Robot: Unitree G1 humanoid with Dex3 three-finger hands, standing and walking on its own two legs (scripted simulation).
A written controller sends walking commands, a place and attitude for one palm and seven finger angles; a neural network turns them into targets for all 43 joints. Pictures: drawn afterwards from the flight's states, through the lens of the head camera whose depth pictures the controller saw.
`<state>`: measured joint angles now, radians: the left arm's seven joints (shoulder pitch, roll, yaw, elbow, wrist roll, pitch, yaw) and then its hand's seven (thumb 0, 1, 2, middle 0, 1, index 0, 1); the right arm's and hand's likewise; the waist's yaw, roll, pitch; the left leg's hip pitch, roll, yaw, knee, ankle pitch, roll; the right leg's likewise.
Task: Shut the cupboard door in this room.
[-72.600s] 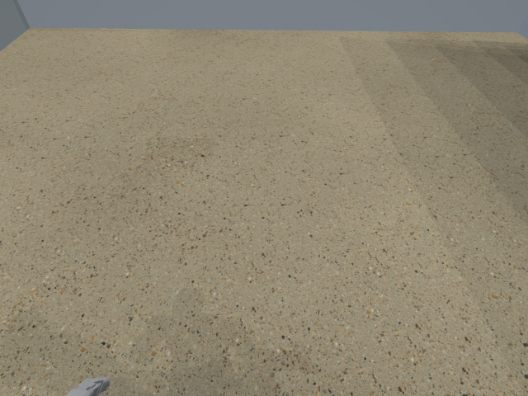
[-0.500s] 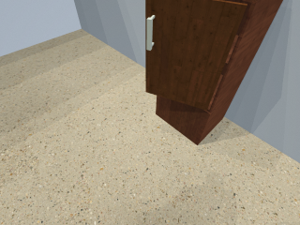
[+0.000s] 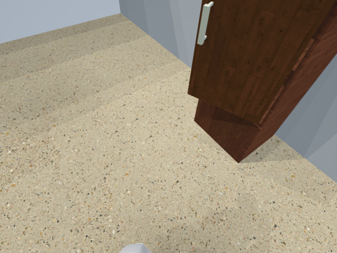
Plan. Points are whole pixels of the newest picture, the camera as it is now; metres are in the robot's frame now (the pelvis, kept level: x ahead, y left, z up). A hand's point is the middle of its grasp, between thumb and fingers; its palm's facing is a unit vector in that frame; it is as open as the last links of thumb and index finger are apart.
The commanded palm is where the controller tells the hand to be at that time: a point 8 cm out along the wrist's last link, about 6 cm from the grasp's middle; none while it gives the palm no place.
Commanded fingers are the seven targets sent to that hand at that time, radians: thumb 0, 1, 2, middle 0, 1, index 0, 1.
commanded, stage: walk to a spot facing it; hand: left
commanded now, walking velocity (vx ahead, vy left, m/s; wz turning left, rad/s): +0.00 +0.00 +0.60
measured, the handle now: (205, 23) +0.91 -0.11 +0.09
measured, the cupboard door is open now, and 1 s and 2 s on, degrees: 22 22 22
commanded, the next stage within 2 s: turn to face it in 0.90 s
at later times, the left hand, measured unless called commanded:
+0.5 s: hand out of the picture +0.07 +0.23 -0.14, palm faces +0.22 -0.94 -0.26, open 7.3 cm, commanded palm none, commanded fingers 0.00 0.90 0.90 -0.20 -0.30 -0.20 -0.30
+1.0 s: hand out of the picture -0.03 +0.13 -0.16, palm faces +0.64 -0.74 -0.21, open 7.3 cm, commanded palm none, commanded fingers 0.00 0.90 0.90 -0.20 -0.30 -0.20 -0.30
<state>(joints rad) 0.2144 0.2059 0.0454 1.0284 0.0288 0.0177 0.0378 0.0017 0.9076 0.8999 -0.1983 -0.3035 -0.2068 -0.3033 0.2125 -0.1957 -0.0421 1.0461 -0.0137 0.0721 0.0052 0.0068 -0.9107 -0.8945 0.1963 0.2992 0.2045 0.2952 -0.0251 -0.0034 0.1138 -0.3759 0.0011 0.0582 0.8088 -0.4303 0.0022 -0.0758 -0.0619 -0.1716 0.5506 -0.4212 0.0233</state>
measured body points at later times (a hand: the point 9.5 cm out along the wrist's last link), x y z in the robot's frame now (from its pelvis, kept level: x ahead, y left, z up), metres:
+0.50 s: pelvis +0.02 +0.00 +0.02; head +0.06 +0.01 +0.47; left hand +0.06 +0.28 -0.12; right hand +0.10 -0.25 -0.13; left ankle +0.04 +0.09 -0.72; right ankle +0.05 -0.14 -0.69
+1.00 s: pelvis +0.13 +0.03 +0.00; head +0.18 +0.07 +0.45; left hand -0.06 +0.17 -0.14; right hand +0.37 -0.10 -0.14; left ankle +0.12 +0.14 -0.70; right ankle +0.08 -0.13 -0.72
